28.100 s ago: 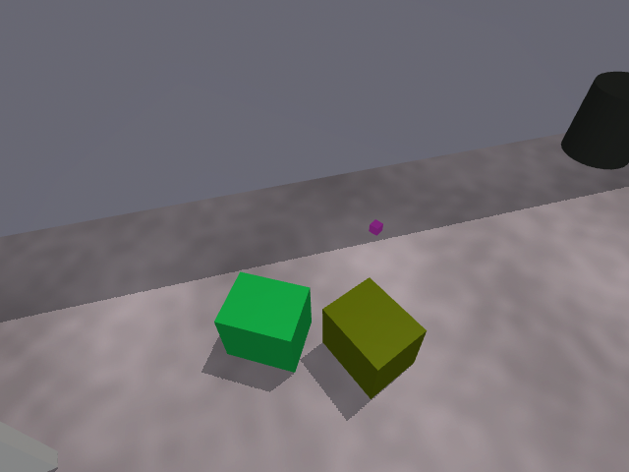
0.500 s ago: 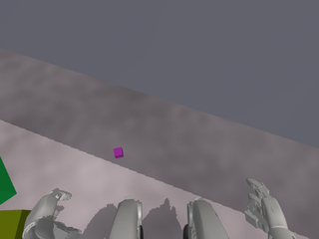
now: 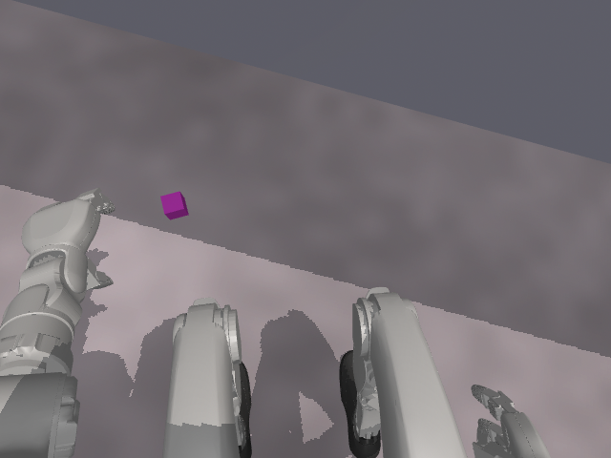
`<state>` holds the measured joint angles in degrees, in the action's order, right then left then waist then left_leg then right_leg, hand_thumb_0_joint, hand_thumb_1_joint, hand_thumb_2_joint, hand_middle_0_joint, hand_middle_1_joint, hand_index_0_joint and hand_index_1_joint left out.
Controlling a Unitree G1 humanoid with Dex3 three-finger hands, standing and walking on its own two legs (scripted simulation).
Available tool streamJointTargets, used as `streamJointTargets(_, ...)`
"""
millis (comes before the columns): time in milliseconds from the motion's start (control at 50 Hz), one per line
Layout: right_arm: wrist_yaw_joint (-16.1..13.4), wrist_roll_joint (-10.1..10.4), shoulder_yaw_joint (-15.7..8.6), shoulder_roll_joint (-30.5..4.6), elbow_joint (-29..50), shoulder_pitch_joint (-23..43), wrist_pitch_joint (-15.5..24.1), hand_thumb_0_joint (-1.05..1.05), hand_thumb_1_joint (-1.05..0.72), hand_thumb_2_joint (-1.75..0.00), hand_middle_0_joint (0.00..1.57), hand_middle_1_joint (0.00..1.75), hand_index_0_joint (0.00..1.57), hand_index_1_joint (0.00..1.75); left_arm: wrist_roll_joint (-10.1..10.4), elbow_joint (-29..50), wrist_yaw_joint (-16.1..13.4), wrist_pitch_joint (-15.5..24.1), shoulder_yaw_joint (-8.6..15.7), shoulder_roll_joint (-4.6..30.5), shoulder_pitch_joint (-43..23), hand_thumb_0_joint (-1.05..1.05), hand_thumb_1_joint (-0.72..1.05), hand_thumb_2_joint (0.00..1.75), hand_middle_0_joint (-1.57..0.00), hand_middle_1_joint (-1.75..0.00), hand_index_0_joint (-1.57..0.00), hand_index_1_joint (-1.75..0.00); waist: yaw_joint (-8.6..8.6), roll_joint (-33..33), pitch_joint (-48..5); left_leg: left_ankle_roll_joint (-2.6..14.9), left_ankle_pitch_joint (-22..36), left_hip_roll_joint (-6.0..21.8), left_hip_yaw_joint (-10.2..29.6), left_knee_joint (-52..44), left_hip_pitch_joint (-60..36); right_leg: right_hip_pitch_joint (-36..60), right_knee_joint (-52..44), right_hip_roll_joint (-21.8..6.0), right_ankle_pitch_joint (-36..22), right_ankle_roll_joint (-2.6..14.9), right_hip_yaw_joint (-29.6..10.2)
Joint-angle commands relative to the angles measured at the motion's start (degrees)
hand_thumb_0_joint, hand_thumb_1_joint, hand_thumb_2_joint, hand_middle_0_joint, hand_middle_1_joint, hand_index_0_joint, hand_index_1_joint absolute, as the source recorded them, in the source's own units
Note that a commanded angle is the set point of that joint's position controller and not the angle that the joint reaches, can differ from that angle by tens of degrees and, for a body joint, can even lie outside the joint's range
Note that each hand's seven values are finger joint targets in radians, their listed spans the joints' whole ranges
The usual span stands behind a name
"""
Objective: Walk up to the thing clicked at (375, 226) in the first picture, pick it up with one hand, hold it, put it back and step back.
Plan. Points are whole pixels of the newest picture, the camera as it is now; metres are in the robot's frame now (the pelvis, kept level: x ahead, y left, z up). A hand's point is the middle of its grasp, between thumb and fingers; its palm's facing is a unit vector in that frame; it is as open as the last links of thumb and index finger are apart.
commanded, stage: rise first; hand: left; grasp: from above
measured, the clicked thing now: (174, 205) +0.56 +0.27 -0.42
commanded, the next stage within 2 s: none
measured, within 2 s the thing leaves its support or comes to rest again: neither
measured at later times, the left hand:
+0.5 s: hand (122, 221) +0.47 +0.30 -0.23, palm faces -0.42 -0.10 -0.90, open 11.9 cm
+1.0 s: hand (134, 210) +0.50 +0.30 -0.27, palm faces -0.42 -0.11 -0.90, open 11.9 cm
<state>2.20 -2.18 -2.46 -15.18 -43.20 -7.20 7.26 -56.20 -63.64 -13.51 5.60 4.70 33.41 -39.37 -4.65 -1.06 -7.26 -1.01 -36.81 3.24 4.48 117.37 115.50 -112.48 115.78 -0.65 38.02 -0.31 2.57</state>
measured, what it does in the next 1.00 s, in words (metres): lowers itself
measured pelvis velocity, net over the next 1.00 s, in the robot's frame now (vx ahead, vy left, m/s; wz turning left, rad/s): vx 0.01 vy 0.01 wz -0.09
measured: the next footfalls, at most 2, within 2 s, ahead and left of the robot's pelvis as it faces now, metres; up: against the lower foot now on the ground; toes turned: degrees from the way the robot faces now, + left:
none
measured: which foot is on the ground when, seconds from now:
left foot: down 0.00-1.00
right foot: down 0.00-1.00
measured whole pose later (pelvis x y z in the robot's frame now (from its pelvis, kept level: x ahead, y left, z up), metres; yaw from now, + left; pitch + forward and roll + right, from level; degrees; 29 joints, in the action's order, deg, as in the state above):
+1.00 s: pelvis +0.01 +0.01 -0.10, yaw -5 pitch +35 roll -8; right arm 7.7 -8.1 4.7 -16.0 -42.5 -9.2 3.6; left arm -68.0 -84.3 -20.5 5.8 9.0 46.9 -60.1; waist -14.6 1.1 0.0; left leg -0.1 -39.7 3.0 8.6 137.2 133.1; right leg -127.8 132.4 0.6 39.8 -1.9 4.7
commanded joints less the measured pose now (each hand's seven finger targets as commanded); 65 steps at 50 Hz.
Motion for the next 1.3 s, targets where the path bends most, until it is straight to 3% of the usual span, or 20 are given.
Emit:
streamJointTargets(0,-0.1,-0.4,-3.5,-11.4,3.1,-8.6,-0.1,0.00,-0.90,-0.90,0.20,0.30,0.20,0.30,-5.5,4.6,-4.6,2.0,4.4,20.1,-17.8,0.00,-0.23,0.77,-0.43,-0.65,-0.40,-0.68,-0.63,-5.3,-37.0,2.25,2.5,-2.5,-4.1,-9.9,-21.5,16.6,-13.1,2.3,-2.8,2.15,1.8)
streamJointTargets(40,0.2,-0.9,-3.2,-11.7,2.7,-9.4,-0.9,0.00,-0.90,-0.90,0.20,0.30,0.20,0.30,-7.5,4.4,-6.0,2.4,5.5,21.7,-20.2,0.00,-0.22,0.76,-0.41,-0.66,-0.39,-0.68,-0.90,-7.2,-39.4,2.20,4.2,-2.4,-3.8,-8.9,-23.1,15.9,-11.3,2.3,-4.7,2.28,2.4)
streamJointTargets(100,0.6,-1.6,-2.7,-11.9,1.8,-10.0,-1.9,0.00,-0.90,-0.90,0.20,0.30,0.20,0.30,-9.8,1.9,-8.0,2.4,5.3,22.1,-23.1,0.00,-0.24,0.78,-0.41,-0.64,-0.38,-0.67,-2.05,-9.1,-38.7,2.19,5.6,-2.2,-3.3,-7.4,-23.2,12.6,-8.7,2.3,-6.6,2.49,3.4)
streamJointTargets(160,1.1,-2.5,-2.4,-12.0,0.6,-11.0,-2.3,0.00,-0.89,-0.90,0.20,0.30,0.20,0.30,-11.1,-2.5,-9.4,1.8,4.3,20.5,-25.1,0.00,-0.22,0.76,-0.41,-0.63,-0.39,-0.66,-3.73,-11.7,-36.7,1.91,6.5,-1.8,-2.3,-6.3,-23.8,8.3,-6.2,2.1,-8.0,2.64,4.1)
streamJointTargets(240,1.7,-3.2,-2.1,-12.3,0.0,-11.8,-2.4,0.00,-0.90,-0.90,0.20,0.30,0.20,0.30,-10.7,-6.3,-10.3,0.5,3.5,20.0,-29.0,0.00,-0.19,0.72,-0.42,-0.64,-0.41,-0.66,-4.77,-12.7,-35.0,1.83,5.1,-1.7,-1.7,-5.5,-22.1,4.8,-4.4,2.1,-7.0,2.86,4.8)
streamJointTargets(320,2.3,-3.8,-1.8,-13.2,-0.5,-12.8,-2.3,0.00,-0.90,-0.90,0.20,0.30,0.20,0.30,-10.5,-9.3,-10.1,-0.7,2.5,19.0,-31.9,0.00,-0.18,0.71,-0.42,-0.65,-0.41,-0.66,-7.07,-14.9,-34.8,1.35,5.5,-1.3,0.0,-4.7,-23.3,1.8,-1.6,1.6,-7.9,2.82,5.7)
streamJointTargets(400,2.7,-4.0,-1.0,-13.3,-0.6,-13.0,-2.4,0.00,-0.90,-0.90,0.20,0.30,0.20,0.30,-10.9,-11.0,-10.2,-0.9,2.8,20.7,-36.0,0.00,-0.17,0.69,-0.41,-0.68,-0.42,-0.67,-8.15,-16.0,-34.0,1.51,4.6,-1.4,-0.1,-2.9,-21.0,0.1,-0.1,1.8,-7.6,2.88,5.7)
streamJointTargets(480,3.1,-4.4,0.0,-13.1,-0.6,-13.5,-2.5,0.00,-0.90,-0.90,0.20,0.30,0.20,0.30,-11.3,-13.3,-9.9,-0.8,3.2,22.1,-35.2,0.00,-0.18,0.70,-0.40,-0.71,-0.41,-0.69,-8.54,-13.8,-33.1,2.06,5.4,-1.7,-1.2,-0.1,-18.1,1.7,-0.4,1.9,-8.5,2.56,5.2)
streamJointTargets(540,3.5,-4.7,0.6,-13.6,-0.5,-14.3,-2.6,0.00,-0.90,-0.90,0.20,0.30,0.20,0.30,-11.7,-13.1,-10.1,-0.6,4.9,25.4,-36.2,0.00,-0.17,0.69,-0.40,-0.71,-0.42,-0.69,-8.38,-14.2,-35.1,2.23,7.6,-1.6,-1.4,1.6,-17.4,3.5,1.1,2.0,-10.6,2.34,5.4)
streamJointTargets(560,3.7,-4.9,1.1,-13.3,-0.2,-14.5,-2.7,0.00,-0.90,-0.90,0.20,0.30,0.20,0.30,-11.7,-13.3,-10.1,-0.7,4.5,24.4,-36.0,0.00,-0.16,0.68,-0.39,-0.73,-0.42,-0.71,-8.68,-14.3,-35.3,2.31,8.6,-1.6,-1.8,2.2,-17.2,4.5,0.8,2.1,-11.7,2.19,5.3)
streamJointTargets(600,3.9,-4.9,1.3,-13.7,-0.2,-14.7,-2.9,0.00,-0.90,-0.90,0.20,0.30,0.20,0.30,-11.7,-13.7,-10.1,-0.4,5.3,26.9,-37.2,0.00,-0.17,0.68,-0.40,-0.73,-0.42,-0.71,-8.87,-12.2,-36.2,2.88,9.3,-1.6,-2.5,4.0,-14.2,7.0,0.7,2.6,-12.9,1.85,5.2)
streamJointTargets(700,4.5,-5.8,2.4,-13.6,0.0,-15.4,-3.1,0.00,-0.91,-0.90,0.20,0.30,0.20,0.30,-11.4,-13.5,-9.7,0.0,6.0,28.4,-37.6,0.00,-0.18,0.68,-0.38,-0.76,-0.41,-0.73,-9.62,-12.6,-35.4,3.09,8.9,-1.5,-2.8,5.7,-11.4,9.1,1.0,2.9,-12.9,1.43,5.2)
streamJointTargets(740,4.7,-5.8,2.4,-13.8,0.2,-15.0,-3.3,0.00,-0.90,-0.90,0.20,0.30,0.20,0.30,-11.2,-13.7,-9.5,0.1,6.2,29.3,-37.7,0.00,-0.19,0.69,-0.37,-0.76,-0.40,-0.73,-9.13,-12.8,-35.6,3.04,8.3,-1.4,-2.6,6.0,-10.8,8.6,1.7,3.3,-12.3,1.60,5.4)
streamJointTargets(780,4.7,-6.0,2.5,-14.4,0.4,-15.4,-3.4,0.00,-0.90,-0.90,0.20,0.30,0.20,0.30,-11.3,-12.7,-9.4,0.2,6.0,28.8,-38.3,0.00,-0.18,0.68,-0.37,-0.75,-0.40,-0.73,-10.04,-13.9,-35.5,2.87,7.4,-1.2,-2.1,6.0,-11.7,7.1,2.0,3.3,-11.3,1.71,6.1)
streamJointTargets(840,4.7,-5.8,2.6,-14.9,0.4,-15.0,-3.6,0.00,-0.90,-0.90,0.20,0.30,0.20,0.30,-11.6,-11.6,-9.2,0.2,5.4,29.0,-38.8,0.00,-0.19,0.69,-0.38,-0.75,-0.40,-0.73,-9.98,-17.1,-34.7,2.26,7.8,-1.0,-1.1,5.6,-14.2,4.1,3.8,3.3,-11.5,2.32,6.9)
streamJointTargets(940,5.1,-5.7,2.9,-15.4,0.9,-15.1,-3.9,0.00,-0.90,-0.90,0.20,0.30,0.20,0.30,-11.3,-12.2,-9.1,0.0,5.3,29.1,-38.2,0.00,-0.21,0.70,-0.36,-0.77,-0.38,-0.75,-10.51,-16.8,-32.2,2.38,8.3,-1.0,-0.9,6.2,-12.7,3.6,4.1,3.3,-12.3,2.19,7.3)
streamJointTargets(1060,5.4,-5.9,3.3,-15.8,1.0,-15.8,-4.0,0.00,-0.90,-0.90,0.20,0.30,0.20,0.30,-11.2,-12.2,-9.0,-0.3,4.9,28.4,-37.7,0.00,-0.21,0.69,-0.35,-0.79,-0.38,-0.76,-11.13,-17.4,-33.2,2.17,10.9,-0.9,-0.6,7.1,-14.0,4.0,5.1,3.5,-14.7,2.01,7.7)
streamJointTargets(1180,5.7,-5.8,3.8,-16.4,1.5,-15.7,-4.4,0.00,-0.91,-0.90,0.20,0.30,0.20,0.30,-11.6,-11.7,-8.7,-0.2,5.3,30.4,-38.8,0.00,-0.25,0.75,-0.38,-0.76,-0.37,-0.77,-11.29,-18.2,-32.8,2.26,10.9,-1.0,-0.7,7.9,-13.0,4.0,5.5,3.5,-14.9,1.92,7.7)
streamJointTargets(1200,5.8,-6.0,4.0,-16.5,1.7,-15.6,-4.4,0.00,-0.91,-0.90,0.20,0.30,0.20,0.30,-11.7,-12.3,-8.6,-0.2,5.3,30.7,-39.1,0.00,-0.21,0.71,-0.37,-0.77,-0.39,-0.75,-11.90,-17.0,-32.9,2.49,10.4,-1.0,-0.7,8.3,-11.8,4.6,5.4,3.6,-14.6,1.78,7.7)
streamJointTargets(1280,5.9,-6.1,4.3,-16.8,2.1,-15.4,-4.4,0.00,-0.91,-0.90,0.20,0.30,0.20,0.30,-11.4,-12.3,-8.7,-0.1,6.0,31.9,-39.2,0.00,-0.20,0.69,-0.38,-0.77,-0.40,-0.75,-11.68,-18.3,-31.7,2.26,9.3,-1.1,-0.2,7.8,-12.2,3.2,6.0,3.5,-13.4,1.97,8.0)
